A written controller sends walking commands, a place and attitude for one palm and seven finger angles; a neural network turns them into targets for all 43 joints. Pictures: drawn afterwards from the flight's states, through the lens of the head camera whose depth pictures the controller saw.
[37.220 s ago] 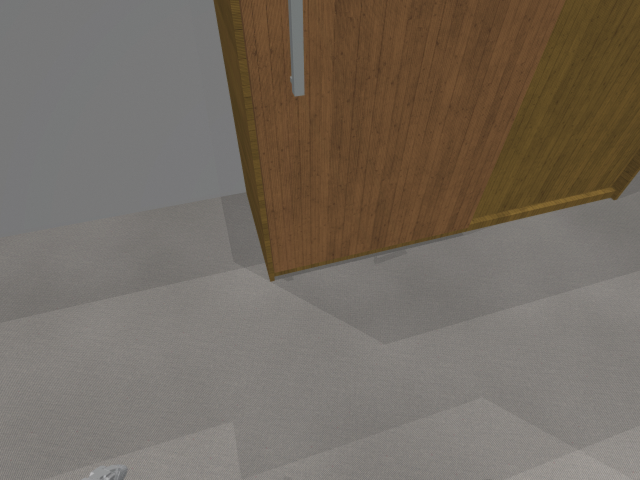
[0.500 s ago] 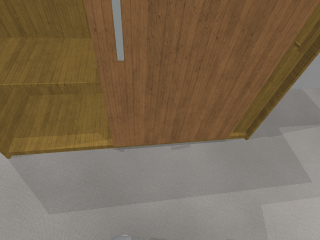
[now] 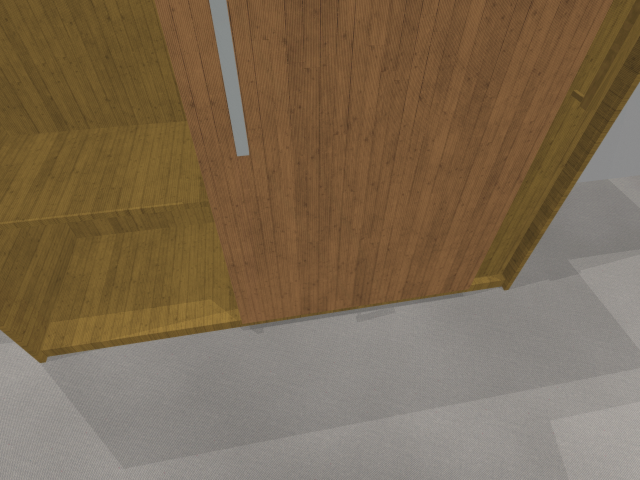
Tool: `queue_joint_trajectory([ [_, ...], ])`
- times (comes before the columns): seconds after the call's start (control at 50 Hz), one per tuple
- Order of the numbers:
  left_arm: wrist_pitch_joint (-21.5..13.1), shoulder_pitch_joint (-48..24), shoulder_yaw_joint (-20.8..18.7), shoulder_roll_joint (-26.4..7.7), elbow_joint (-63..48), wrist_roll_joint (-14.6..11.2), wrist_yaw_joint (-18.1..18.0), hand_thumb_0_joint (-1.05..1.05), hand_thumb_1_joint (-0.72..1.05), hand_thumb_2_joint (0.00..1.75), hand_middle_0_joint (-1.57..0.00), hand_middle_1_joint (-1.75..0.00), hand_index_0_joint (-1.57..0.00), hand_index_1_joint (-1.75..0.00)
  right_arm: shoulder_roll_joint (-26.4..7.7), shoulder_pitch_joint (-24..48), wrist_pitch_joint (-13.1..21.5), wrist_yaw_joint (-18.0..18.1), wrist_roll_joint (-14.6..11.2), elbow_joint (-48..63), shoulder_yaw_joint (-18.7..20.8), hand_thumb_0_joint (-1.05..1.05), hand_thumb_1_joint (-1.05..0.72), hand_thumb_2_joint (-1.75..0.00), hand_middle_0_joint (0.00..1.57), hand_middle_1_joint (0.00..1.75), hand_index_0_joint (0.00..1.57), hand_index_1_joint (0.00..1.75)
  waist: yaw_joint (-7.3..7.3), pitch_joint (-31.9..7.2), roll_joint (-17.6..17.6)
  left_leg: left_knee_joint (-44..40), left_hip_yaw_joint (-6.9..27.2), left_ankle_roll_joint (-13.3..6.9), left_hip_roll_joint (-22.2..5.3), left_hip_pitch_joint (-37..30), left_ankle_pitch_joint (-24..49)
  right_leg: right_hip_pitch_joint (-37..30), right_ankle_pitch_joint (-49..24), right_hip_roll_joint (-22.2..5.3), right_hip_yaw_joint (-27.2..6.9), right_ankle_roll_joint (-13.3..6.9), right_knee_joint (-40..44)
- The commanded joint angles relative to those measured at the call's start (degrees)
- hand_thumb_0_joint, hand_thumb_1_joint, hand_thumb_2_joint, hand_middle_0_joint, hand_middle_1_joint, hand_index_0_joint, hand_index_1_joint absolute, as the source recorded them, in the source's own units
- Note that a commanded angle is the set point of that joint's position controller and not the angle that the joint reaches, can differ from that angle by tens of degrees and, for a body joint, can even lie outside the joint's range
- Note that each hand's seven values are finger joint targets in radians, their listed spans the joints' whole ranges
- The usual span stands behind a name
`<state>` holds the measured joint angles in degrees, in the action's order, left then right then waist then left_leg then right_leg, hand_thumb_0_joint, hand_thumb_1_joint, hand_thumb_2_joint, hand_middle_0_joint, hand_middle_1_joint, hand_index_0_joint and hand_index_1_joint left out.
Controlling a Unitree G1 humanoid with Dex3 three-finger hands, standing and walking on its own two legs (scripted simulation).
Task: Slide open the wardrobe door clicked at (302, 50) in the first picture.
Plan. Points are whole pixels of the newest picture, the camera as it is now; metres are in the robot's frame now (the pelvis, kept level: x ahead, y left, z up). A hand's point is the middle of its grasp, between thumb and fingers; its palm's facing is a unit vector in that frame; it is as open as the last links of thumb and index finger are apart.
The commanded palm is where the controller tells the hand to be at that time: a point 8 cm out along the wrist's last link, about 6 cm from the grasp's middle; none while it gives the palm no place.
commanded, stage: let the arm hang, fingers relaxed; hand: left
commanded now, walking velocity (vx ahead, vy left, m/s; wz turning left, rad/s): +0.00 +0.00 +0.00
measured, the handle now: (229, 68) +0.72 +0.21 +0.18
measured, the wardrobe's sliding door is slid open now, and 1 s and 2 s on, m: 0.66 0.66 0.66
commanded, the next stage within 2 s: look to check the result in 0.16 s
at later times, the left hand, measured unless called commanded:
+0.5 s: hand out of the picture +0.09 +0.24 -0.16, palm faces -0.05 -0.95 -0.32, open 7.4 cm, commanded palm none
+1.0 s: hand out of the picture +0.10 +0.22 -0.16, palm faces -0.04 -0.95 -0.31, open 7.4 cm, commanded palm none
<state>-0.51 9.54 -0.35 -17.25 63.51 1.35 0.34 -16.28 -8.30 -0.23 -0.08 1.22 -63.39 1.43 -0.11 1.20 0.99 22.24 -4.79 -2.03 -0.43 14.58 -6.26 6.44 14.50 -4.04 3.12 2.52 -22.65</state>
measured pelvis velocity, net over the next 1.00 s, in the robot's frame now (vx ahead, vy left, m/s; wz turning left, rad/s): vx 0.04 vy -0.02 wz -0.01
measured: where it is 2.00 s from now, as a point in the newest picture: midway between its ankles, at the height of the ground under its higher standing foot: outside the picture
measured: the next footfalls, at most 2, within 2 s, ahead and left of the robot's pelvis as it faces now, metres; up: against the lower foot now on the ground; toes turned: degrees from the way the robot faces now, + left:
none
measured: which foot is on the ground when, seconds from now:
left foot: down 0.00-1.00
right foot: down 0.00-1.00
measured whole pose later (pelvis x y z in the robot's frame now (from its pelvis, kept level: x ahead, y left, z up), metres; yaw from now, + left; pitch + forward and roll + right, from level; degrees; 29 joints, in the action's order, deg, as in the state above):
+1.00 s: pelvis +0.04 -0.02 +0.01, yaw +0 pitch -1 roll +0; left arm -1.0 7.5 0.0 -18.4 64.7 0.9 0.3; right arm -18.8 -5.1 0.4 0.1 0.8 -64.4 0.3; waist -0.1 2.1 -0.1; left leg 19.0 -4.6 0.0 -1.7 10.0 -7.7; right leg 0.5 14.3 -2.5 3.3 1.5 -16.2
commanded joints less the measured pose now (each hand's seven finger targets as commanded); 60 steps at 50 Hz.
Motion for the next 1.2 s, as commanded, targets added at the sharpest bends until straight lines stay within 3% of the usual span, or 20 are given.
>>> queue_joint_trajectory([
  [0.0, -1.0, -0.5, -1.7, -11.2, -1.9, -0.2, -0.6, 0.0, 0.9, 0.9, -0.2, -0.3, -0.2, -0.3, -11.9, 2.1, 1.4, 0.6, -0.2, 2.7, 1.8, 0.0, -0.9, -0.9, 0.2, 0.3, 0.2, 0.3, -0.08, -0.5, -0.3, -6.4, 8.9, 0.0, -6.8, -5.1, -3.3, 5.2, 1.0, -3.5, -3.6, -3.8, 6.5],
  [0.14, -1.3, -2.5, -1.7, -12.4, -2.2, -0.3, -0.5, 0.0, 0.9, 0.9, -0.2, -0.3, -0.2, -0.3, -13.5, 4.0, 1.7, 0.5, -0.3, 2.7, 1.5, 0.0, -0.9, -0.9, 0.2, 0.3, 0.2, 0.3, -0.26, -2.5, 0.8, -5.9, 8.6, 0.2, -7.1, -7.3, 1.4, 3.3, -1.7, -4.1, -4.0, -3.6, 7.8],
  [0.18, -1.4, -3.1, -1.7, -12.7, -2.3, -0.4, -0.5, 0.0, 0.9, 0.9, -0.2, -0.3, -0.2, -0.3, -13.8, 4.3, 1.8, 0.6, -0.4, 2.7, 1.5, 0.0, -0.9, -0.9, 0.2, 0.3, 0.2, 0.3, -0.4, -2.8, -0.3, -5.3, 8.4, 0.2, -7.3, -7.8, 4.2, 2.7, -3.7, -4.3, -4.1, -3.6, 8.1],
  [0.44, -1.3, -3.7, -1.4, -13.3, -1.6, -0.6, -0.6, 0.0, 0.9, 0.9, -0.2, -0.3, -0.2, -0.3, -14.7, 5.2, 1.6, 0.7, -0.6, 2.2, 1.1, 0.0, -0.9, -0.9, 0.2, 0.3, 0.2, 0.3, -0.46, -3.2, -0.5, -5.3, 8.0, 0.4, -7.8, -9.5, 6.1, 1.3, -5.3, -4.6, -4.0, -3.6, 9.3],
  [0.58, -1.5, -3.3, -1.5, -13.4, -1.4, -0.6, -0.8, 0.0, 0.9, 0.9, -0.2, -0.3, -0.2, -0.3, -14.6, 5.2, 1.7, 0.8, -0.6, 2.1, 1.1, 0.0, -0.9, -0.9, 0.2, 0.3, 0.2, 0.3, -0.46, -4.6, -1.6, -4.3, 7.7, 0.3, -8.0, -11.1, 10.5, 0.1, -9.9, -4.9, -3.7, -3.6, 9.0],
  [0.72, -1.4, -3.2, -1.5, -13.1, -1.3, -0.6, -0.9, 0.0, 0.9, 0.9, -0.2, -0.3, -0.2, -0.3, -14.4, 5.3, 1.7, 0.9, -0.5, 2.0, 1.0, 0.0, -0.9, -0.9, 0.2, 0.3, 0.2, 0.3, -0.4, -3.7, -0.2, -4.6, 7.4, 0.5, -7.9, -11.1, 10.4, -0.3, -10.2, -4.9, -3.8, -3.6, 9.3],
  [0.86, -1.5, -2.8, -1.6, -13.1, -1.5, -0.5, -0.9, 0.0, 0.9, 0.9, -0.2, -0.3, -0.2, -0.3, -14.1, 5.3, 1.6, 0.8, -0.6, 2.2, 1.0, 0.0, -0.9, -0.9, 0.2, 0.3, 0.2, 0.3, -0.31, -3.2, -1.7, -4.9, 7.2, 0.5, -8.0, -11.2, 9.4, -0.1, -10.0, -4.7, -4.0, -3.7, 9.8],
  [0.96, -1.6, -2.9, -1.8, -13.2, -1.6, -0.5, -1.0, 0.0, 0.9, 0.9, -0.2, -0.3, -0.2, -0.3, -14.1, 5.0, 1.8, 1.0, -0.6, 2.2, 0.9, 0.0, -0.9, -0.9, 0.2, 0.3, 0.2, 0.3, -0.23, -3.8, -1.3, -4.4, 6.9, 0.6, -8.0, -11.4, 12.5, -1.4, -13.7, -4.7, -3.8, -3.7, 9.2],
  [1.18, -1.4, -3.2, -1.8, -13.0, -1.7, -0.6, -1.1, 0.0, 0.9, 0.9, -0.2, -0.3, -0.2, -0.3, -13.8, 4.3, 1.6, 1.1, -0.5, 2.0, 0.9, 0.0, -0.9, -0.9, 0.2, 0.3, 0.2, 0.3, -0.37, -2.8, -0.9, -4.6, 6.6, 0.9, -8.1, -11.3, 11.5, -1.6, -13.5, -4.7, -4.0, -3.8, 9.7],
])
